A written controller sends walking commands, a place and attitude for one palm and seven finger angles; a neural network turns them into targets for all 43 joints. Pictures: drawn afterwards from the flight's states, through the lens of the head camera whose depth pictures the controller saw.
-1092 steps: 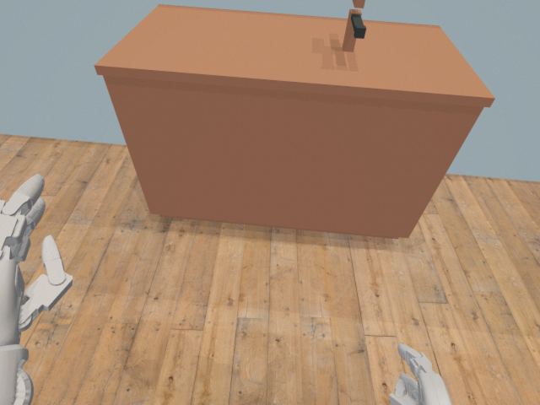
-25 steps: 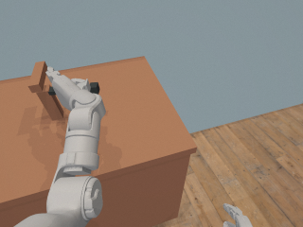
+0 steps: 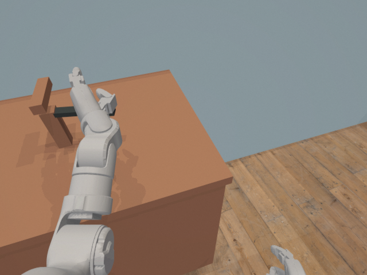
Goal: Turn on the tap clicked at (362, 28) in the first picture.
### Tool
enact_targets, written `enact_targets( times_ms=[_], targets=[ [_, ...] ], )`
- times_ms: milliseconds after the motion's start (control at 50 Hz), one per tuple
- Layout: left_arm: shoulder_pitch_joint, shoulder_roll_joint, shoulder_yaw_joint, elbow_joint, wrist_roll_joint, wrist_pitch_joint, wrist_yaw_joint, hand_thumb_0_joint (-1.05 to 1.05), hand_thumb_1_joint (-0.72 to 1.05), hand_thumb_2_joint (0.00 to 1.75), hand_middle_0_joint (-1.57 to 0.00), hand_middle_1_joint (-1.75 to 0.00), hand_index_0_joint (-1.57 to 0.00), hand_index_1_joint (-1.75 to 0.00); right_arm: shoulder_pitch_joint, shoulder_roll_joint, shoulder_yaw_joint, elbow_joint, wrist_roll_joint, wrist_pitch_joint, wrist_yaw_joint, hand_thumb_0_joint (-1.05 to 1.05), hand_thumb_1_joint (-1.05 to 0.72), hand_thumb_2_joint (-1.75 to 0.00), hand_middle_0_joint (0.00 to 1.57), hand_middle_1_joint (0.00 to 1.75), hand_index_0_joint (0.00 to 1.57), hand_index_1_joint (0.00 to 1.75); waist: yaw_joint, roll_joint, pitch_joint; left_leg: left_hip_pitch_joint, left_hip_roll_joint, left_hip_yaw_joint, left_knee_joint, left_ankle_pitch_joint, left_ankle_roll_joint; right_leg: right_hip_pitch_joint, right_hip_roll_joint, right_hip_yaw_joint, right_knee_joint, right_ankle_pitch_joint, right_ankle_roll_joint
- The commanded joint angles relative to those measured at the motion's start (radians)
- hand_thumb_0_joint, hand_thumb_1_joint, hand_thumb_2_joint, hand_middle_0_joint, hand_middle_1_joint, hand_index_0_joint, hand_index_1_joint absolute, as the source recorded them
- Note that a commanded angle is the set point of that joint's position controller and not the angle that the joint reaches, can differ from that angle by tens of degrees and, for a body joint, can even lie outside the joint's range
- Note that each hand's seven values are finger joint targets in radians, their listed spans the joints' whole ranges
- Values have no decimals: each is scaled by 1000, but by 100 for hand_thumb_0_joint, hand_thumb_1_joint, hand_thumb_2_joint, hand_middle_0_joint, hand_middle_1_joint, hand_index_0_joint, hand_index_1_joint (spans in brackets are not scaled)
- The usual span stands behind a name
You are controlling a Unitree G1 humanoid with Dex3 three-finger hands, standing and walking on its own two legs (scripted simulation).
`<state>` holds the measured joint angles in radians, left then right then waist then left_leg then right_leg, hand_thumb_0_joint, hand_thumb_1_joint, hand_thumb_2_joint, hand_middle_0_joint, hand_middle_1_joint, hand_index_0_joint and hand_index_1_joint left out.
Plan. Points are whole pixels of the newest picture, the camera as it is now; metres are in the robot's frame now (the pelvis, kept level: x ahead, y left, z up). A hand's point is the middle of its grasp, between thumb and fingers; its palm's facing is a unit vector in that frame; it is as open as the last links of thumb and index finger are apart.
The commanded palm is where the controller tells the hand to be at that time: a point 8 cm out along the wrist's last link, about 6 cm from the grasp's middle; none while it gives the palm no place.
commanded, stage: draw the hand back beside the body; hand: left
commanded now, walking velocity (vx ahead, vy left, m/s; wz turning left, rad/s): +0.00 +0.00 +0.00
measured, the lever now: (109, 108) +0.48 +0.23 +0.13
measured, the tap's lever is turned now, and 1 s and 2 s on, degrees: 76 76 76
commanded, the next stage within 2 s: step back with the hand held close in 1.36 s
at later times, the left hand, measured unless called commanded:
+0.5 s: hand (84, 149) +0.29 +0.21 +0.18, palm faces +0.28 -0.93 -0.23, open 7.6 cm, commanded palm +0.25 +0.26 +0.19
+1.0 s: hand (44, 183) +0.23 +0.26 +0.16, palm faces +0.36 -0.88 -0.32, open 7.4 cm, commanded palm +0.18 +0.31 +0.17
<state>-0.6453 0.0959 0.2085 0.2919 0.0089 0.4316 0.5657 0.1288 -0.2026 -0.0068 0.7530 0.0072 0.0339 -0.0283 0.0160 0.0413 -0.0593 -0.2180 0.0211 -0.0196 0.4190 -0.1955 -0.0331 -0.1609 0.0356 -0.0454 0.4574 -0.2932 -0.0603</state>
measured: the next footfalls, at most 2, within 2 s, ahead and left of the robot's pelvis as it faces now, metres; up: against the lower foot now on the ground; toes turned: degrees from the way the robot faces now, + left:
none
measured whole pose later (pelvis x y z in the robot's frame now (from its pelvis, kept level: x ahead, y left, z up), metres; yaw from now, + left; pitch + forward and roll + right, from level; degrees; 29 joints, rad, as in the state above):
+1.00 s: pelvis +0.01 +0.03 +0.00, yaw -1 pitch -4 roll -1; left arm 0.37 0.33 0.23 -0.35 -0.08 -0.09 0.11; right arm 0.18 -0.22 0.00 0.64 0.00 -0.06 -0.03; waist 0.05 0.05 0.01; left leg -0.13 0.01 0.01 0.44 -0.24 0.01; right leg -0.03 0.02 -0.02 0.38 -0.27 -0.02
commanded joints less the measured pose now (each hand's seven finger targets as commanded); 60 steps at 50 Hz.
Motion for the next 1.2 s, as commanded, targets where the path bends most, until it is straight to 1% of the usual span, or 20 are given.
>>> enact_targets(
  times_ms=[0,40,60,80,100,120,140,160,220,240,320,360,440,460,520,540,600,700,1060,1180],
  targets=[
    [-143,219,46,-324,-82,-11,-209,0,90,90,-16,-17,-16,-17,-153,-119,-6,-219,44,-9,-60,0,-90,-90,20,30,20,30,48,-157,-244,148,-26,56,-27,276,69,176,-44,35,-88,535,65],
    [-50,273,129,-424,-110,30,-177,0,90,90,-16,-18,-16,-18,-202,-112,1,-229,47,-11,-60,0,-90,-90,20,30,20,30,83,-97,-193,144,-23,54,-33,276,63,167,-37,30,-111,472,56],
    [-56,237,90,-504,-107,37,-153,0,90,90,-16,-18,-16,-18,-220,-107,6,-240,48,-18,-54,0,-90,-90,20,30,20,30,73,-90,-176,147,-22,56,-33,272,63,143,-37,28,-112,433,54],
    [115,376,54,-429,-114,-110,-278,0,90,90,-16,-18,-16,-18,-126,-137,-23,-208,11,-21,-32,0,-90,-90,20,30,20,30,7,-146,-69,117,7,46,-15,189,70,76,-46,45,-105,438,70],
    [172,413,97,-456,-121,-197,-325,0,90,90,-16,-19,-16,-19,-132,-129,-23,-240,16,-30,-20,0,-90,-90,20,30,20,30,39,-108,-98,98,1,50,-18,160,77,95,-53,58,-106,417,65],
    [147,428,75,-585,-120,-283,-359,0,90,90,-16,-19,-16,-19,-143,-121,-21,-265,19,-47,-16,0,-90,-90,20,30,20,30,37,-50,-137,120,-5,49,-20,159,81,111,-55,65,-105,399,58],
    [123,462,88,-674,-114,-353,-378,0,90,90,-16,-19,-16,-19,-142,-118,-24,-264,23,-64,-14,0,-90,-90,20,30,20,30,33,68,-147,160,-6,51,-13,161,79,91,-55,68,-113,366,46],
    [99,451,61,-743,-102,-412,-390,0,90,90,-16,-19,-16,-19,-135,-115,-24,-270,18,-89,-9,0,-90,-90,20,30,20,30,21,98,-158,187,-8,46,-10,159,77,69,-52,63,-116,342,42],
    [137,430,33,-704,-92,-503,-406,0,90,90,-17,-20,-17,-20,-116,-128,-30,-254,14,-135,-10,0,-90,-90,20,30,20,30,6,29,-136,235,-5,48,3,157,81,21,-39,57,-136,329,42],
    [142,382,-23,-685,-89,-517,-416,0,90,90,-17,-21,-17,-21,-112,-126,-28,-249,17,-142,-11,0,-90,-90,20,30,20,30,-2,55,-100,248,-8,47,-2,137,82,-4,-38,55,-146,300,42],
    [254,342,-48,-565,-93,-551,-435,0,90,90,-17,-22,-17,-22,-112,-138,-28,-238,22,-149,-19,0,-90,-90,20,30,20,30,-1,-70,-37,221,-6,40,-19,81,89,-21,-38,54,-165,232,47],
    [310,324,-56,-532,-95,-559,-444,0,90,90,-18,-22,-18,-22,-113,-134,-23,-240,25,-138,-21,0,-90,-90,20,30,20,30,-1,-59,-8,210,-4,37,-32,55,88,-25,-41,52,-171,193,46],
    [417,405,46,-627,-90,-591,-446,0,90,90,-18,-24,-18,-24,-114,-134,-25,-250,14,-130,-16,0,-90,-90,20,30,20,30,30,-13,-110,224,-3,26,-36,141,81,63,-44,44,-146,295,36],
    [454,385,39,-643,-93,-592,-449,0,90,90,-18,-24,-18,-24,-112,-125,-21,-259,10,-126,-15,0,-90,-90,20,30,20,30,29,-20,-108,221,-1,30,-35,158,80,69,-43,40,-140,316,37],
    [519,429,100,-690,-97,-593,-450,0,90,90,-18,-25,-18,-25,-112,-122,-21,-269,5,-123,-12,0,-90,-90,20,30,20,30,37,-47,-107,206,4,33,-25,193,79,84,-45,39,-137,366,38],
    [537,444,121,-696,-96,-592,-451,0,90,90,-18,-25,-18,-25,-110,-122,-20,-267,5,-119,-12,0,-90,-90,20,30,20,30,38,-10,-91,200,5,30,-30,192,75,83,-44,38,-142,355,34],
    [575,398,82,-742,-95,-589,-457,0,90,90,-19,-26,-19,-26,-110,-113,-17,-278,5,-124,-11,0,-90,-90,20,30,20,30,30,35,-71,210,10,34,-22,200,71,62,-42,35,-138,350,33],
    [664,372,63,-771,-92,-586,-455,0,90,90,-19,-28,-19,-28,-108,-122,-19,-282,3,-136,-12,0,-90,-90,20,30,20,30,29,2,-45,207,16,21,-29,185,71,42,-36,27,-140,305,32],
    [1008,408,163,-901,-86,-595,-439,0,90,90,-20,-30,-20,-30,-80,-128,-29,-278,-1,-162,-12,0,-90,-90,20,30,20,30,44,46,-17,156,17,-3,-10,192,61,37,-35,15,-126,274,27],
    [929,407,145,-895,-82,-595,-430,0,90,90,-20,-30,-20,-30,-78,-134,-27,-273,-2,-176,-20,0,-90,-90,20,30,20,30,35,21,2,159,13,-17,-16,137,63,13,-34,14,-131,226,28]
  ],
)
